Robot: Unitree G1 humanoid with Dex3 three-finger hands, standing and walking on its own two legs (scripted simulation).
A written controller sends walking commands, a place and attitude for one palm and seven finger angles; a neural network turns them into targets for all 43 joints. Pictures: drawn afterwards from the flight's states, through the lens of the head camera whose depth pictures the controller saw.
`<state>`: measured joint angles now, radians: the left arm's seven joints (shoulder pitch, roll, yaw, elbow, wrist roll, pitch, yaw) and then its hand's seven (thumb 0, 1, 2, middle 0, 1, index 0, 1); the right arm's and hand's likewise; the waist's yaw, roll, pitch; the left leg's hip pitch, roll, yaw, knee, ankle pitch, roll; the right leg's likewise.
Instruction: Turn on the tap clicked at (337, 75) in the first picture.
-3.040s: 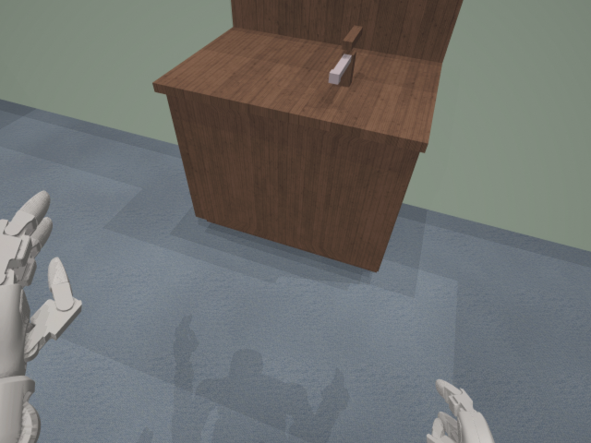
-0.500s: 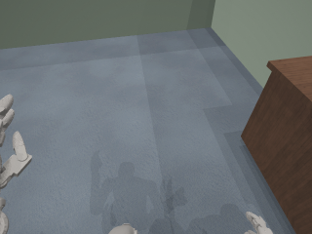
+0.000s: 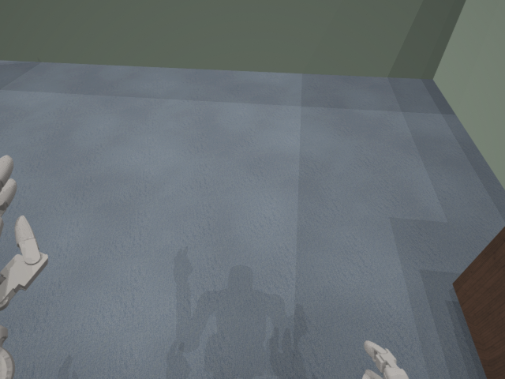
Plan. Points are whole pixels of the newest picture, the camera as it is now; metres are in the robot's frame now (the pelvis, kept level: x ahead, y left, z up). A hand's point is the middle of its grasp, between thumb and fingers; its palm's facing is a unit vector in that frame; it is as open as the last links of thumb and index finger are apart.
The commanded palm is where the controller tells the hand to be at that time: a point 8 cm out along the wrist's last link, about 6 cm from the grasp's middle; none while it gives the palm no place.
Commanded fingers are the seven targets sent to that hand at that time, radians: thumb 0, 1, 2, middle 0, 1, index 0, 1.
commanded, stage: walk to a spot facing it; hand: left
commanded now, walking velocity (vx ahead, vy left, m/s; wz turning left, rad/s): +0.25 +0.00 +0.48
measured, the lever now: out of the picture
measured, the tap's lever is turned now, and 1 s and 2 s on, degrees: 0 0 0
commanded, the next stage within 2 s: turn to face it in 0.52 s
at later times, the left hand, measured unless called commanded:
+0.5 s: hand (56, 247) +0.22 +0.27 +0.17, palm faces +0.61 -0.65 -0.45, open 7.4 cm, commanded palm +0.16 +0.29 +0.17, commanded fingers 0.00 0.90 0.90 -0.20 -0.30 -0.20 -0.30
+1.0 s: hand (64, 250) +0.22 +0.26 +0.16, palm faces +0.71 -0.61 -0.34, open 7.4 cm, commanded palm +0.17 +0.26 +0.17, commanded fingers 0.00 0.90 0.90 -0.20 -0.30 -0.20 -0.30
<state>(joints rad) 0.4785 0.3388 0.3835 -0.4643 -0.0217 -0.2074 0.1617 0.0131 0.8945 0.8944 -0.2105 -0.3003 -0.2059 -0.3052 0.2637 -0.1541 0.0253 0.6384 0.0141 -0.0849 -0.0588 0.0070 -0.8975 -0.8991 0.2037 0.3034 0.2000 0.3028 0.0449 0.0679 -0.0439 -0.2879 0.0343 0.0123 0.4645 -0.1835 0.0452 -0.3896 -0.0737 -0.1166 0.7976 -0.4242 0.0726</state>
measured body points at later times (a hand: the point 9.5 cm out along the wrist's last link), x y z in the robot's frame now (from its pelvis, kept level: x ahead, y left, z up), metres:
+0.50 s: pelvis +0.07 -0.02 -0.01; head +0.11 -0.01 +0.44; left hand +0.18 +0.30 +0.19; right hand +0.29 -0.23 -0.10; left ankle +0.11 +0.09 -0.73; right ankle +0.02 -0.12 -0.74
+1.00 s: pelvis +0.09 -0.05 -0.01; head +0.09 -0.05 +0.44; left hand +0.18 +0.29 +0.18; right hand +0.34 -0.17 -0.08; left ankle +0.11 +0.08 -0.74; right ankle +0.13 -0.13 -0.74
